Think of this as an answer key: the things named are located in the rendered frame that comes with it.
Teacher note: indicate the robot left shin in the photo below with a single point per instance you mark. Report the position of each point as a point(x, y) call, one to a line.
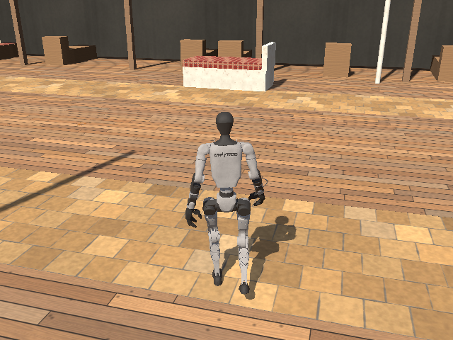
point(215, 254)

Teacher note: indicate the robot left thigh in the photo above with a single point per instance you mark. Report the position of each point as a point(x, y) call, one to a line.
point(210, 211)

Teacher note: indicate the right robot forearm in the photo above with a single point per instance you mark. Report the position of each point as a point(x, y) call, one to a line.
point(258, 185)

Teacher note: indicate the right robot hand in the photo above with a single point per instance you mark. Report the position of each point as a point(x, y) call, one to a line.
point(254, 196)

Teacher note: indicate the left robot forearm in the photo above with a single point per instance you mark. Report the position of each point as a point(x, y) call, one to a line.
point(193, 195)

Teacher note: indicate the left robot hand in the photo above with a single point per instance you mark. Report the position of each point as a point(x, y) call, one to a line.
point(190, 218)

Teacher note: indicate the right robot upper arm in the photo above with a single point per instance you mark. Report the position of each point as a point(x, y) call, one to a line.
point(247, 149)

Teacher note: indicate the left robot upper arm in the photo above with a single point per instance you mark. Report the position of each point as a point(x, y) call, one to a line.
point(203, 150)

